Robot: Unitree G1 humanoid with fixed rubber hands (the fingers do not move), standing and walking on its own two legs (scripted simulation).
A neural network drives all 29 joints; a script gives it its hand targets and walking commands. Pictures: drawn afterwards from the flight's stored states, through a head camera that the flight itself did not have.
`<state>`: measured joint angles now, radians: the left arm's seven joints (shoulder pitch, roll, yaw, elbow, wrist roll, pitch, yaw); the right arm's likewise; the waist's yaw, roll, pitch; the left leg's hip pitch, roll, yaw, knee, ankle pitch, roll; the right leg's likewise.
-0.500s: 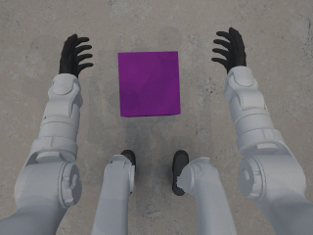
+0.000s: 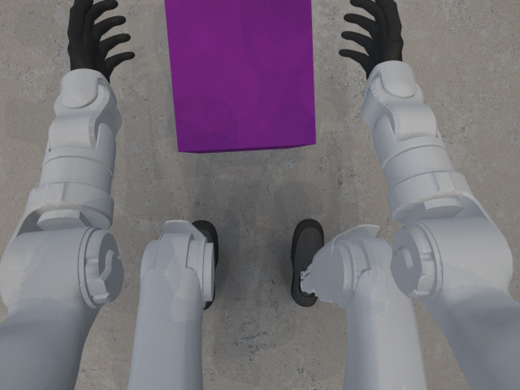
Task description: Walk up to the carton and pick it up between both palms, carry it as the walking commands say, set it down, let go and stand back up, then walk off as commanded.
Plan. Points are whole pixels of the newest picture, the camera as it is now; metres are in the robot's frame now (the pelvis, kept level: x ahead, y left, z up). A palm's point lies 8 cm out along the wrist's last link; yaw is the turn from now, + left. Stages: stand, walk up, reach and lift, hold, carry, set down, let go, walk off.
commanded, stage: reach and lift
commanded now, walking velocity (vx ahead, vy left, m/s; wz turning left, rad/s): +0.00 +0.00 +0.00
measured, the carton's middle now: (242, 90) +0.52 +0.06 -0.33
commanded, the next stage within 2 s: none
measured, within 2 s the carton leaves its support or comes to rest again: leaves its support in 1.96 s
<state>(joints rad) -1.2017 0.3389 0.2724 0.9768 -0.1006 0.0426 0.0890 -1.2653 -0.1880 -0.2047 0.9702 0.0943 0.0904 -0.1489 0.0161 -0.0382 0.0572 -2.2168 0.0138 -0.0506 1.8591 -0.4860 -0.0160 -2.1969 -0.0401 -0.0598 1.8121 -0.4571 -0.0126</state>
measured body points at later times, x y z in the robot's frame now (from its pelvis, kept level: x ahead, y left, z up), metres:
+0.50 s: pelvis -0.01 +0.00 -0.07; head +0.37 +0.04 +0.16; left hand +0.51 +0.25 -0.29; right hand +0.55 -0.11 -0.27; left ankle +0.11 +0.13 -0.42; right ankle +0.13 -0.12 -0.42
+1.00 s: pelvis -0.02 +0.00 -0.07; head +0.36 +0.03 +0.16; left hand +0.51 +0.23 -0.28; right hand +0.55 -0.10 -0.27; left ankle +0.11 +0.13 -0.42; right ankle +0.12 -0.12 -0.42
